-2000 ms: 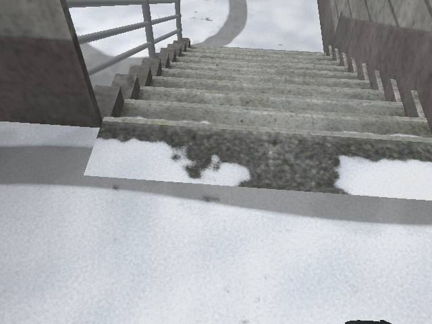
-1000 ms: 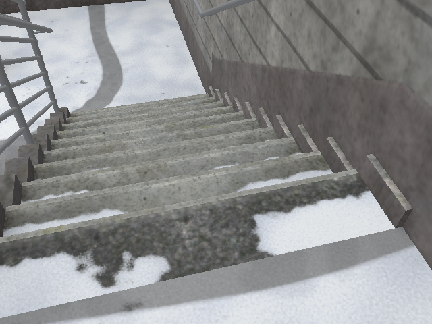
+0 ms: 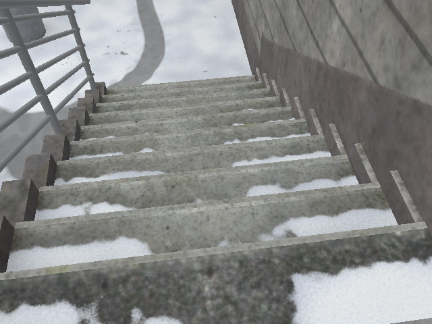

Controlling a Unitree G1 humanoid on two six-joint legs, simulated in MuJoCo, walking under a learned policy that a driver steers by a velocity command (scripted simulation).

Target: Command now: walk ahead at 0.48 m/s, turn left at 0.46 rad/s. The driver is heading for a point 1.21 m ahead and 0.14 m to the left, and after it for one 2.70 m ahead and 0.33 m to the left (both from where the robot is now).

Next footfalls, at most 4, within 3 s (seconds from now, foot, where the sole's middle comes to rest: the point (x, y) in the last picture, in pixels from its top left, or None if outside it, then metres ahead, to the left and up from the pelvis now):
0.52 right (247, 307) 0.49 -0.06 -0.75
1.06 left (164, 280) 0.58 0.19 -0.75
1.56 right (201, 230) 0.84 0.09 -0.91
2.06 left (158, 194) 1.11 0.29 -1.07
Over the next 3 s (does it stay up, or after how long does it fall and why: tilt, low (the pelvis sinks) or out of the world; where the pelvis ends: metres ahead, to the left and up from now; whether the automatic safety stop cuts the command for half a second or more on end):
stays up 1.44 0.17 -0.49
